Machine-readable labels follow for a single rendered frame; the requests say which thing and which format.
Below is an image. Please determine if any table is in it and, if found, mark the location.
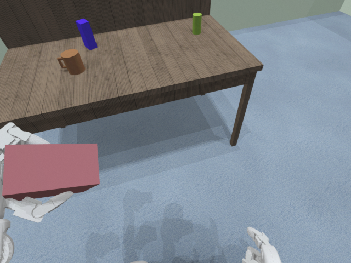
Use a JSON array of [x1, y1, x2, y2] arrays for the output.
[[0, 0, 263, 146]]

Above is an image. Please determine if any left robot hand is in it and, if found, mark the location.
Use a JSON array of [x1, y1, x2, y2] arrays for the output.
[[0, 122, 74, 223]]

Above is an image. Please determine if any sponge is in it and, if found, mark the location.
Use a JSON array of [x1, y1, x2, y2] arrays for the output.
[[2, 144, 100, 201]]

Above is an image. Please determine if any right robot hand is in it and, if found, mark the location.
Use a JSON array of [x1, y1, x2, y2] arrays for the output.
[[242, 227, 282, 263]]

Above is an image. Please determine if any left robot forearm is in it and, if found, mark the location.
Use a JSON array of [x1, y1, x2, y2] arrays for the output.
[[0, 219, 14, 263]]

